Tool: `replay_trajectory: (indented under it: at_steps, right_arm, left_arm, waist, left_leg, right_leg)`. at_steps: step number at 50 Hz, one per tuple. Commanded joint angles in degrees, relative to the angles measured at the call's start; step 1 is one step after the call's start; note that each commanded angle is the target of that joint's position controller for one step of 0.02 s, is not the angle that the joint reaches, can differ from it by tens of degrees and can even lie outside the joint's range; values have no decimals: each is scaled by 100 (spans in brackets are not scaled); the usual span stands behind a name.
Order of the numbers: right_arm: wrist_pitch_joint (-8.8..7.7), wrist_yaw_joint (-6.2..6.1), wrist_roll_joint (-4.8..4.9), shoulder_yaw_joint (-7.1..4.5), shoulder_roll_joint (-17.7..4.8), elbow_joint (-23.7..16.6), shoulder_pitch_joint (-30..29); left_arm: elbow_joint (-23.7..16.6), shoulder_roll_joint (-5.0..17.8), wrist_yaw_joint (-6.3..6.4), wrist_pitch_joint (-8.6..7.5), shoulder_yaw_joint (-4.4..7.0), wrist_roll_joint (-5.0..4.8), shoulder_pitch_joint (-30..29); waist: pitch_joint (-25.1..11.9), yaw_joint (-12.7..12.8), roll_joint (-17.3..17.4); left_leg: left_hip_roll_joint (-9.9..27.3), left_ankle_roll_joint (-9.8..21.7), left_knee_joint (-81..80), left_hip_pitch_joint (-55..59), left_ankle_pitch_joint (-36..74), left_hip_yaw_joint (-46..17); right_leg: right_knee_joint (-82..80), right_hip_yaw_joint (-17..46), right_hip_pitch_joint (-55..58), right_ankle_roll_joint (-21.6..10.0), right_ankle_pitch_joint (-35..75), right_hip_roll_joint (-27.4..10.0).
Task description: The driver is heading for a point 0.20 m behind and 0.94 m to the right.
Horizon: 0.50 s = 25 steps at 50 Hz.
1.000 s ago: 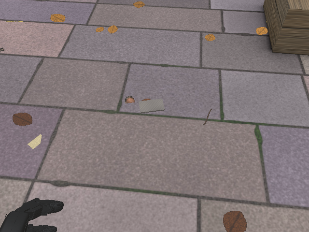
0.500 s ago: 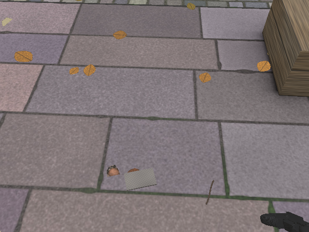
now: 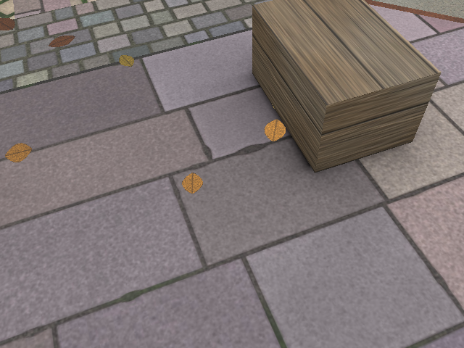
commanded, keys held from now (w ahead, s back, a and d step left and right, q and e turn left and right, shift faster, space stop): e+shift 0.04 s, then w+e+shift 0.96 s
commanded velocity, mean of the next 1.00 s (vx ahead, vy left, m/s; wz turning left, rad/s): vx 0.76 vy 0.00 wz -0.97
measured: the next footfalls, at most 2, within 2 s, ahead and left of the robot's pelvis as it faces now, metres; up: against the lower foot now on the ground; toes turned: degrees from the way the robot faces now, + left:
left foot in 0.38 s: +0.25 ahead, +0.11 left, +0.00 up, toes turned -26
right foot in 0.82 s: +0.39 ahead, -0.36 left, +0.00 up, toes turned -52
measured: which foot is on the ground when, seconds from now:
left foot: down 0.00-0.00, up 0.02-0.36, down 0.38-0.80, up 0.82-1.00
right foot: down 0.00-0.40, up 0.42-0.80, down 0.82-1.00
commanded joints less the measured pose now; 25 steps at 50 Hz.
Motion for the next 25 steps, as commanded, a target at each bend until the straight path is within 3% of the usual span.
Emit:
replay_trajectory:
  at_steps: [1, 2, 3, 4, 5, 7, 9, 15, 17, 18, 19, 20, 21, 22, 23, 24, 25]
  right_arm:
    - [254, 73, -199, -151, -452, -738, -162]
    - [392, -9, -236, -77, -385, -991, 531]
    - [398, -62, -344, -52, -531, -919, 340]
    - [353, -66, -356, -82, -697, -1019, -321]
    - [327, -87, -386, -111, -764, -1084, -741]
    - [396, -81, -408, -116, -798, -1016, -686]
    - [383, -38, -382, -73, -616, -970, -662]
    - [214, -77, -251, 4, -391, -1166, -1291]
    - [173, -129, -149, 1, -414, -1126, -990]
    - [138, -185, -95, -22, -450, -1014, -527]
    - [92, -270, -136, -101, -717, -853, 93]
    - [23, -363, -215, -206, -1165, -834, 310]
    - [-3, -399, -393, -319, -1643, -996, -134]
    - [-31, -357, -401, -264, -1251, -1099, -544]
    - [-58, -302, -321, -169, -955, -1108, -594]
    - [-87, -255, -305, -149, -917, -1069, -512]
    - [-118, -242, -291, -140, -949, -995, -365]
  left_arm:
    - [96, 1436, 269, -3, 483, -85, 1345]
    - [-227, 1904, 181, 11, 630, -276, 1399]
    - [-358, 1625, 191, 60, 602, -217, 1147]
    - [-342, 1252, 208, 117, 521, -131, 933]
    - [-275, 1048, 188, 136, 443, -101, 738]
    - [-272, 927, 176, 68, 424, -120, 622]
    - [-228, 995, 123, -9, 459, -98, 726]
    - [-349, 1019, 14, -43, 489, -115, 673]
    - [-514, 994, -48, -29, 472, -104, 245]
    - [-640, 962, -78, -19, 456, -92, -95]
    - [-754, 743, -77, -50, 388, -106, -274]
    - [-814, 256, -13, -123, 243, -210, -95]
    - [-1054, 177, -12, -184, 119, -179, -270]
    - [-1129, 576, -31, -205, 155, -3, -436]
    - [-1093, 732, -106, -189, 208, 58, -444]
    - [-1015, 726, -183, -137, 208, 85, -199]
    - [-981, 703, -278, -79, 195, 110, -76]
  waist:
    - [-594, 331, -1333]
    - [-2166, 280, -1502]
    - [-2116, 248, -712]
    - [-1424, 327, -310]
    - [-972, 205, -241]
    - [-881, 72, -427]
    - [-981, 64, -193]
    - [-685, 242, -323]
    - [-663, 27, -443]
    - [-626, -275, -399]
    - [-598, -552, -155]
    - [-798, -553, 997]
    - [-744, -395, 1831]
    - [-551, -140, 993]
    - [-568, -67, 477]
    - [-642, 22, 357]
    - [-656, 15, 458]
  left_leg:
    - [-469, -125, 3900, -2501, -1591, -338]
    - [-819, -263, 4461, -2984, -1594, -1682]
    - [-524, -194, 4168, -3216, -1126, -2129]
    - [-417, -65, 3550, -3288, -604, -2281]
    - [-399, -1, 2952, -3176, -358, -2250]
    - [-425, 69, 2127, -2417, 70, -2165]
    - [-530, 98, 1605, -1985, 285, -2119]
    - [-907, -4, -26, -1626, 771, -2154]
    - [-1077, 62, -717, -676, 848, -2066]
    - [-1081, 146, -1343, 201, 1164, -1993]
    - [-865, 237, -1946, 1369, 1201, -1949]
    - [473, 437, -2360, 2014, 248, -3083]
    - [1797, 980, -3068, 1548, -1477, -5243]
    - [1966, 1182, -3039, 939, -1578, -5342]
    - [1640, 1095, -2931, 771, -1286, -4779]
    - [1307, 934, -2882, 816, -810, -4145]
    - [1078, 831, -2906, 805, -454, -3579]
  right_leg:
    - [-142, 2631, 2380, -776, 4565, -1128]
    - [-1195, 4776, 3274, -1856, 3458, -1988]
    - [-1758, 4983, 3156, -1743, -240, -1852]
    - [-2125, 4637, 2448, -1459, -2882, -1421]
    - [-2415, 4397, 1928, -1164, -3803, -1111]
    - [-2550, 3772, 1285, -840, -3616, -712]
    - [-2493, 3504, 1080, -794, -3272, -467]
    - [-2182, 3613, 831, -692, -3027, -200]
    - [-2018, 3500, 118, -490, -2885, -20]
    - [-1713, 3410, -548, -311, -2909, 101]
    - [-1194, 2965, -1470, 142, -2975, 530]
    - [545, 2129, -2213, 349, -3238, 923]
    - [1889, 1357, -2897, 321, -2435, 856]
    - [2527, 1283, -2792, 318, -1789, 63]
    - [2759, 1250, -2635, 330, -1565, 25]
    - [3094, 1198, -2522, 388, -1429, 1]
    - [3466, 1051, -2506, 418, -1311, -39]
